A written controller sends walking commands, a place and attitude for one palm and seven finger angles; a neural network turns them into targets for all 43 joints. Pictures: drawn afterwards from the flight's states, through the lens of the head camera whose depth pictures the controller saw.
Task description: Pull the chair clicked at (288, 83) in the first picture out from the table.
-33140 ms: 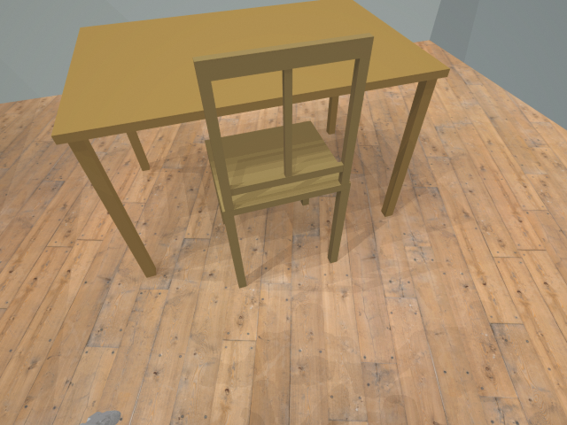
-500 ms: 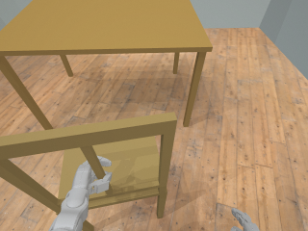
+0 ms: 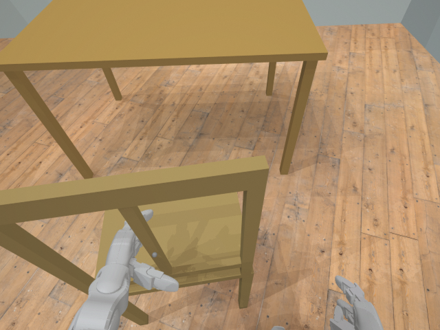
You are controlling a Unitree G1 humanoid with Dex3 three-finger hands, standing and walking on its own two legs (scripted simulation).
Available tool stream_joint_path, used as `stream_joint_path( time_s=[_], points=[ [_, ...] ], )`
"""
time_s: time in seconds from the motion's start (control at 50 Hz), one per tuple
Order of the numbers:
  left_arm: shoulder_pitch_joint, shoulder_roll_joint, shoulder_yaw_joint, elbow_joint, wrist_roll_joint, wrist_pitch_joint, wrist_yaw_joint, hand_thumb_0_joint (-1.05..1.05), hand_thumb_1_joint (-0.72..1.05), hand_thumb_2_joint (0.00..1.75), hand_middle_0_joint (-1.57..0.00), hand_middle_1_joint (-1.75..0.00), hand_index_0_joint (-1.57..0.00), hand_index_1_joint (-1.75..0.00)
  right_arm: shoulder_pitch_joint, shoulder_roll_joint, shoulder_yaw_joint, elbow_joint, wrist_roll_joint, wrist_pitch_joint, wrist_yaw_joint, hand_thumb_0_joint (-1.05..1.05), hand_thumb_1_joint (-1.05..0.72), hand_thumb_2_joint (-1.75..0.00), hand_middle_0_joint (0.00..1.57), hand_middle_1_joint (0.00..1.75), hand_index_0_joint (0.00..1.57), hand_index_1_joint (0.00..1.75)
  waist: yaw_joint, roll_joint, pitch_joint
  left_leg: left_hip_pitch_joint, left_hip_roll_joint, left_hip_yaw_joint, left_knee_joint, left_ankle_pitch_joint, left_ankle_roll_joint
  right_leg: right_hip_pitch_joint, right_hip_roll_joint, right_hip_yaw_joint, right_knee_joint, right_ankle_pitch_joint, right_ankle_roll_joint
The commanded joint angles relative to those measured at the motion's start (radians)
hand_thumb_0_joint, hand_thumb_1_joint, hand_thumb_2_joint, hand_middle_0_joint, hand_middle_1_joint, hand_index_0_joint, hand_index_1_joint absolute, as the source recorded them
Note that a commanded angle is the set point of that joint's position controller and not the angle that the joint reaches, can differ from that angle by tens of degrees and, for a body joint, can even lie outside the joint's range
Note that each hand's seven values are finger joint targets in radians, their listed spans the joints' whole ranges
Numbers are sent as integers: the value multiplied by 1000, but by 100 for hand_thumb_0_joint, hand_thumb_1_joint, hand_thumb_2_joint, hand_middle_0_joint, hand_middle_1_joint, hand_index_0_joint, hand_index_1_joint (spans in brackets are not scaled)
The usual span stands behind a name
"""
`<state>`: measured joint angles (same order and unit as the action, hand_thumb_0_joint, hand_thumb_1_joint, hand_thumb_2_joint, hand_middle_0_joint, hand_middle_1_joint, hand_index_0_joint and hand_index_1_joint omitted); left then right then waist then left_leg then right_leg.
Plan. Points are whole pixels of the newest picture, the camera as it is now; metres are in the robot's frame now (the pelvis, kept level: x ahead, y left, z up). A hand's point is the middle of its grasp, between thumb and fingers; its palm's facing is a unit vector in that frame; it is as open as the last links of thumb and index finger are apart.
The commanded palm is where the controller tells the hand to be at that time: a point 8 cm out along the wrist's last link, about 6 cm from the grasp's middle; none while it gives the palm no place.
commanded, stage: open the thumb and straighten the fingers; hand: left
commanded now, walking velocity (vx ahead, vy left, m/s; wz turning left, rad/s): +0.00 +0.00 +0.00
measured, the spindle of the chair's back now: (151, 245) +0.28 +0.15 -0.03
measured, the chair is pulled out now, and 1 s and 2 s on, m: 0.53 0.53 0.53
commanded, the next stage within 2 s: draw the fingers out of the gap in 0.10 s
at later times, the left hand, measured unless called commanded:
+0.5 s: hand (146, 284) +0.21 +0.15 -0.03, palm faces +0.01 -0.98 -0.21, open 17.4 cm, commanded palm +0.20 +0.19 -0.01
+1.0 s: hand out of the picture +0.14 +0.14 -0.03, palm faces +0.02 -0.98 -0.20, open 17.4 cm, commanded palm +0.11 +0.18 -0.01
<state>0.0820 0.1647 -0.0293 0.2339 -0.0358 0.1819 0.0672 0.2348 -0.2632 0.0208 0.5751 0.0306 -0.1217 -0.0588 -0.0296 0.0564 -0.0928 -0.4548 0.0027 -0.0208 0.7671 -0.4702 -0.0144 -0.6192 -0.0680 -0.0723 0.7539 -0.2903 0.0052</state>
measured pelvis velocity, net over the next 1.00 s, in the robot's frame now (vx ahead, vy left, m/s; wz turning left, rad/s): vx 0.00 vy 0.00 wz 0.02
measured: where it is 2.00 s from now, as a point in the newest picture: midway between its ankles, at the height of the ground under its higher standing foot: outside the picture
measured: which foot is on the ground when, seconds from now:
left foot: down 0.00-1.00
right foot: down 0.00-1.00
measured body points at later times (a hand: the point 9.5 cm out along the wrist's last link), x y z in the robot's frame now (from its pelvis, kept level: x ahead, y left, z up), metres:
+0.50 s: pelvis +0.01 +0.00 -0.01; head +0.04 -0.02 +0.44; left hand +0.21 +0.20 -0.02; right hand +0.16 -0.25 -0.09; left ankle -0.05 +0.13 -0.71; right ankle +0.05 -0.13 -0.71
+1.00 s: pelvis +0.00 +0.00 -0.02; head +0.01 -0.01 +0.43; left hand +0.14 +0.19 -0.01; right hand +0.18 -0.22 -0.08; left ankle -0.05 +0.13 -0.71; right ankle +0.05 -0.13 -0.71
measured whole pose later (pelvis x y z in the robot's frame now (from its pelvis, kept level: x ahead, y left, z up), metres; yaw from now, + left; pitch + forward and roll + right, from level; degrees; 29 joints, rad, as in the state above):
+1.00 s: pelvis +0.00 +0.00 -0.02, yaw +1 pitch +9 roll -1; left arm 0.65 0.18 -0.13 -0.28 0.01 0.25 0.08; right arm 0.27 -0.23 0.03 0.45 0.03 -0.17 -0.09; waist -0.01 0.05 -0.15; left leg -0.55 0.00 -0.05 0.94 -0.55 -0.01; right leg -0.70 -0.08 -0.09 0.90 -0.36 0.01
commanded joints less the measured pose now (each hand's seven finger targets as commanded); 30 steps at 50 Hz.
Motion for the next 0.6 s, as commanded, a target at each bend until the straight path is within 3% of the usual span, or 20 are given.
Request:
stream_joint_path(
  time_s=[0.0, 0.02, 0.04, 0.1, 0.16, 0.24, 0.28, 0.36, 0.4, 0.46, 0.58],
  points=[
    [-176, 107, 49, -217, -2, -28, -1, 0, -55, 20, 0, 0, 0, 0, -27, -132, -45, -147, 4, -52, -14, 0, -90, -90, 20, 30, 20, 30, -22, -84, -213, -95, -3, 6, -97, 303, 13, 287, 13, 12, -51, 228, -21],
    [-198, 98, 38, -230, -2, -24, -3, 0, -55, 20, 0, 0, 0, 0, -29, -131, -44, -149, 4, -53, -15, 0, -90, -90, 20, 30, 20, 30, -25, -68, -220, -93, -6, 6, -93, 298, 14, 284, 12, 14, -50, 222, -20],
    [-202, 112, 50, -227, -3, -18, -3, 0, -55, 20, 0, 0, 0, 0, -24, -134, -46, -149, 4, -54, -18, 0, -90, -90, 20, 30, 20, 30, -30, -90, -217, -98, -4, 2, -88, 300, 15, 289, 13, 14, -51, 227, -20],
    [-152, 107, 48, -243, -4, -9, -8, 0, -55, 20, 0, 0, 0, 0, -23, -131, -42, -159, 2, -55, -17, 0, -90, -90, 20, 30, 20, 30, -18, -70, -243, -100, -9, 6, -80, 318, 15, 304, 10, 13, -38, 252, -20],
    [-138, 147, 88, -251, -7, -3, -8, 0, -55, 20, 0, 0, 0, 0, -19, -133, -43, -163, 2, -50, -19, 0, -90, -90, 20, 30, 20, 30, -17, -89, -248, -126, -12, 9, -72, 301, 18, 320, 9, 22, -39, 249, -17],
    [30, 139, 90, -287, -11, 13, -15, 0, -55, 20, 0, 0, 0, 0, -25, -127, -43, -193, 4, -54, -14, 0, -90, -90, 20, 30, 20, 30, 6, -71, -244, -145, -11, 13, -71, 300, 17, 341, 6, 24, -39, 252, -23],
    [50, 147, 87, -324, -13, 15, -20, 0, -55, 20, 0, 0, 0, 0, -24, -127, -41, -197, 7, -53, -12, 0, -90, -90, 20, 30, 20, 30, -3, -68, -226, -156, -11, 15, -67, 279, 18, 325, 4, 29, -42, 233, -19],
    [127, 129, 52, -443, -7, 7, -15, 0, -55, 20, 0, 0, 0, 0, -24, -120, -43, -221, 7, -68, -15, 0, -90, -90, 20, 30, 20, 30, -6, -37, -226, -138, -11, 11, -58, 287, 21, 302, 7, 20, -35, 217, -21],
    [193, 104, 26, -481, -6, -2, -7, 0, -55, 20, 0, 0, 0, 0, -21, -113, -44, -227, 5, -81, -17, 0, -90, -90, 20, 30, 20, 30, -5, -45, -222, -135, -10, 4, -52, 300, 19, 291, 8, 12, -26, 222, -21],
    [173, 130, 37, -511, -6, -12, 4, 0, -55, 20, 0, 0, 0, 0, -14, -121, -42, -216, 3, -93, -29, 0, -90, -90, 20, 30, 20, 30, -25, -84, -190, -152, -12, -6, -41, 258, 24, 254, 13, 10, -29, 169, -16],
    [288, 92, -19, -563, 11, -17, 2, 0, -55, 20, 0, 0, 0, 0, -23, -108, -38, -226, 1, -118, -34, 0, -90, -90, 20, 30, 20, 30, -13, -34, -176, -138, -15, -19, -32, 255, 19, 212, 11, -3, -10, 124, -20]
  ],
)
